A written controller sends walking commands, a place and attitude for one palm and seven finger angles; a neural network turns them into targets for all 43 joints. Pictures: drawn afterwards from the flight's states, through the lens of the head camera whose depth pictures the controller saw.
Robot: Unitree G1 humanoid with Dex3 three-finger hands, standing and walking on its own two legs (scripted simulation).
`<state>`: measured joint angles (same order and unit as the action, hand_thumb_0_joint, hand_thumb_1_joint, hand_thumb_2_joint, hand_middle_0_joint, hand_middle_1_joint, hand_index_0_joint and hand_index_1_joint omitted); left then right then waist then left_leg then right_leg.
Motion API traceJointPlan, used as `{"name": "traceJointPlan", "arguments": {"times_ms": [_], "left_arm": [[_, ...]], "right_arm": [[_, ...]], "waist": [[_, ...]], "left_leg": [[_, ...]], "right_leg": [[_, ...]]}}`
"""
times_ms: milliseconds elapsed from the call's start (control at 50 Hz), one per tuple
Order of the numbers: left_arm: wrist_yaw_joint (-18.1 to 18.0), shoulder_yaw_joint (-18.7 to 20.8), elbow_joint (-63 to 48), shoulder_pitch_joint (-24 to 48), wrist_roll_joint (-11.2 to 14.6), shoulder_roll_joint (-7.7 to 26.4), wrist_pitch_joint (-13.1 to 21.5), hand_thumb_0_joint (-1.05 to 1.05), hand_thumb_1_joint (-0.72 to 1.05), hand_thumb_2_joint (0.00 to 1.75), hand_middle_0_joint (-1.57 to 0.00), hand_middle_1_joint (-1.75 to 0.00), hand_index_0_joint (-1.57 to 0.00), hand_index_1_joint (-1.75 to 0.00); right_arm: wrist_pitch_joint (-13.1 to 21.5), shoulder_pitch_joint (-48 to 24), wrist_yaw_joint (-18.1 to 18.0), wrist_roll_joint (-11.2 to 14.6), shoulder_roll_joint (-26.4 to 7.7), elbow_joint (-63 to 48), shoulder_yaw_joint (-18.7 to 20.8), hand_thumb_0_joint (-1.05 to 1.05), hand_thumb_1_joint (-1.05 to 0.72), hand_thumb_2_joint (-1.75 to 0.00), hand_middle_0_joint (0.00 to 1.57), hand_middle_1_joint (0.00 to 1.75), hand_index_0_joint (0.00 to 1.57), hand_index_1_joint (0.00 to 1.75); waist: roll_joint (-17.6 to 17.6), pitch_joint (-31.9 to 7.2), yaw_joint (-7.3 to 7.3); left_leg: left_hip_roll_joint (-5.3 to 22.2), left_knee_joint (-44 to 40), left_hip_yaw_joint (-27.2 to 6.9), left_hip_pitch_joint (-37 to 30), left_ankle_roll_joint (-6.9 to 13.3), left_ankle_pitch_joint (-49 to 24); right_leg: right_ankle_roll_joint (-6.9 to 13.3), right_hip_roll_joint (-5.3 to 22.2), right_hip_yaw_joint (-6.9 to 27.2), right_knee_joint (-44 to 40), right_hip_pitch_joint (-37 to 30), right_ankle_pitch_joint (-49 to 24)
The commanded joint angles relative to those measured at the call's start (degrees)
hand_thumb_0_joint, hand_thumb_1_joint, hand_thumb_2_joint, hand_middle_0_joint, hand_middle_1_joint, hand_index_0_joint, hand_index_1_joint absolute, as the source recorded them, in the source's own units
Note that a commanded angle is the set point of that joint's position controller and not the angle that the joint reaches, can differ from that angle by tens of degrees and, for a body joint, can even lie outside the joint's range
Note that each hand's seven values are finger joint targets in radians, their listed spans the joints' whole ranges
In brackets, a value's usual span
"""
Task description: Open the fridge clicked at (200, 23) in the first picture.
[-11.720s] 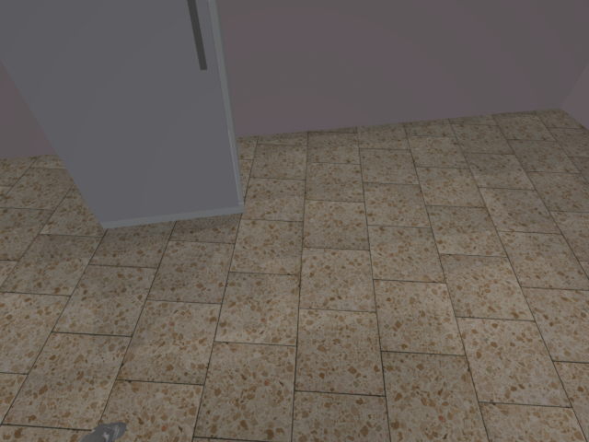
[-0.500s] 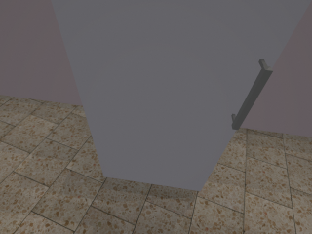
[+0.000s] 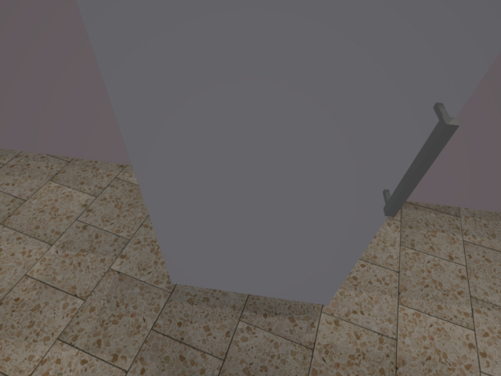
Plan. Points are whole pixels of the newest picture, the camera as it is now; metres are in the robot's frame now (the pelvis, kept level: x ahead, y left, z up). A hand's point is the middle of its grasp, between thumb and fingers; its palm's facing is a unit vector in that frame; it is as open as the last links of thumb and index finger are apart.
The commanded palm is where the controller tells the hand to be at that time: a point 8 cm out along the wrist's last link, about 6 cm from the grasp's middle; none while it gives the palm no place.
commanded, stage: come to a stop and stand still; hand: right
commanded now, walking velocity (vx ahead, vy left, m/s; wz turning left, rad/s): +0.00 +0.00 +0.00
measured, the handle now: (412, 165) +0.47 -0.25 +0.10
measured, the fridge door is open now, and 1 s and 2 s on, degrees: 0 0 0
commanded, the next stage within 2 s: look again from close up in 0.46 s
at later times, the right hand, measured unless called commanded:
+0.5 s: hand out of the picture +0.06 -0.20 -0.16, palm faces +0.02 +0.97 -0.23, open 7.4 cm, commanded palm none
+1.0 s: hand out of the picture +0.08 -0.21 -0.16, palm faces +0.02 +0.97 -0.23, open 7.4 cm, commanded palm none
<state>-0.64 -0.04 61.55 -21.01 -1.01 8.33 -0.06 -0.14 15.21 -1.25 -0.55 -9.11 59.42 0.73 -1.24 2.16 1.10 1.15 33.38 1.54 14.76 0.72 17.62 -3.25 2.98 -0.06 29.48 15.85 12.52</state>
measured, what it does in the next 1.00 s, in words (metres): stands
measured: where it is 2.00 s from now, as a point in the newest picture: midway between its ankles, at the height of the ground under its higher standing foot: outside the picture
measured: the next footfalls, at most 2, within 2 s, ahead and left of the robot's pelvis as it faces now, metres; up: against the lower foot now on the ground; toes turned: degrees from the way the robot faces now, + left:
none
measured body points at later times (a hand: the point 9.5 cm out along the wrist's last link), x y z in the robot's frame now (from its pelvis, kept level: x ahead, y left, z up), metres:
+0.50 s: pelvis +0.03 -0.01 +0.01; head +0.05 +0.00 +0.46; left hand +0.08 +0.22 -0.15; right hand +0.06 -0.25 -0.14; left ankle +0.00 +0.11 -0.73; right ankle +0.03 -0.16 -0.73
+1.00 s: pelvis +0.04 -0.01 +0.01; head +0.06 -0.01 +0.46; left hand +0.06 +0.22 -0.15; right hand +0.08 -0.26 -0.14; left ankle +0.00 +0.11 -0.73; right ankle +0.03 -0.16 -0.73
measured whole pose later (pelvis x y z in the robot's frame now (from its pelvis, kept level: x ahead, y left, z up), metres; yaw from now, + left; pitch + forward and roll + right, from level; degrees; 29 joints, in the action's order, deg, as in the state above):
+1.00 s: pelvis +0.04 -0.01 +0.01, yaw +0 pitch -1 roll -1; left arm -0.9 -0.4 64.9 -12.5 -0.8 10.8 0.7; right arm 0.6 11.7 -1.0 -0.8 -11.6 62.9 0.4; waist 0.4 2.8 -0.2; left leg 2.1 26.8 1.6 8.0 -0.6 17.9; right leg -2.4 2.0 -0.5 24.6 9.9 13.7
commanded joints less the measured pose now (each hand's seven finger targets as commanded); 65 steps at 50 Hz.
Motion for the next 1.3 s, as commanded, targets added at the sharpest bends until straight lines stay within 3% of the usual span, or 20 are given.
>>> {"name": "traceJointPlan", "arguments": {"times_ms": [0, 100, 180, 340, 580, 840, 1280], "left_arm": [[-0.62, 1.02, -1.98, -0.98, 0.04, 4.98, 1.52, 0.00, 0.90, 0.90, -0.20, -0.30, -0.20, -0.30], [-0.81, 1.13, -1.73, 1.14, 0.16, 6.12, 1.82, 0.00, 0.90, 0.90, -0.20, -0.30, -0.20, -0.30], [-0.86, 1.21, -1.37, 3.08, 0.19, 6.86, 1.83, 0.00, 0.90, 0.90, -0.20, -0.30, -0.20, -0.30], [-0.82, 1.16, -1.44, 6.28, 0.14, 8.50, 1.74, 0.00, 0.90, 0.90, -0.20, -0.30, -0.20, -0.30], [-0.77, 1.12, -0.53, 7.55, 0.08, 9.69, 1.81, 0.00, 0.90, 0.90, -0.20, -0.30, -0.20, -0.30], [-0.78, 0.89, 0.87, 7.23, 0.09, 9.41, 1.76, 0.00, 0.90, 0.90, -0.20, -0.30, -0.20, -0.30], [-1.07, 0.88, 2.14, 5.49, 0.20, 7.69, 1.68, 0.00, 0.90, 0.90, -0.20, -0.30, -0.20, -0.30]], "right_arm": [[1.58, 2.05, -0.53, -0.14, -7.09, -1.76, 1.36, 0.00, -0.90, -0.90, 0.20, 0.30, 0.20, 0.30], [1.71, 2.48, -0.52, -0.28, -7.33, -0.54, 1.22, 0.00, -0.90, -0.90, 0.20, 0.30, 0.20, 0.30], [1.87, 2.14, -0.50, -0.48, -7.72, 0.14, 1.17, 0.00, -0.90, -0.90, 0.20, 0.30, 0.20, 0.30], [1.73, 0.95, -0.34, -0.45, -9.13, 0.78, 1.19, 0.00, -0.90, -0.90, 0.20, 0.30, 0.20, 0.30], [1.92, -0.41, -0.38, -0.42, -10.50, 0.60, 1.33, 0.00, -0.90, -0.90, 0.20, 0.30, 0.20, 0.30], [1.76, -1.09, -0.38, -0.31, -10.81, 1.22, 1.35, 0.00, -0.90, -0.90, 0.20, 0.30, 0.20, 0.30], [1.74, 1.06, -0.59, -0.35, -8.49, 2.53, 1.03, 0.00, -0.90, -0.90, 0.20, 0.30, 0.20, 0.30]], "waist": [[0.69, 0.99, -0.79], [0.63, -0.50, -0.90], [1.64, 0.55, -0.96], [0.43, 0.88, -1.15], [1.94, -1.52, -1.52], [1.28, -0.80, -1.67], [1.38, -0.36, -1.47]], "left_leg": [[4.25, -10.07, -5.09, 1.06, 1.66, -2.69], [4.10, -9.08, -4.27, -0.68, 1.20, -7.88], [4.39, -9.47, -4.25, -0.80, 1.04, -10.33], [4.70, -10.52, -4.17, -1.41, 0.74, -9.25], [5.25, -9.95, -3.16, -4.84, 0.59, -16.30], [5.45, -11.17, -3.01, -5.53, 0.52, -14.42], [5.23, -12.05, -2.69, -5.36, 0.39, -14.39]], "right_leg": [[3.39, 2.06, 0.75, -4.90, -1.40, -4.23], [3.69, 2.63, 0.92, -5.13, -3.65, -7.26], [3.70, 2.61, 0.85, -5.35, -4.32, -8.41], [3.82, 2.76, 1.15, -6.60, -5.19, -7.79], [3.78, 2.91, 1.13, -6.41, -6.86, -13.13], [3.58, 2.73, 1.24, -7.45, -6.68, -12.06], [3.44, 2.75, 1.17, -7.49, -7.42, -12.37]]}}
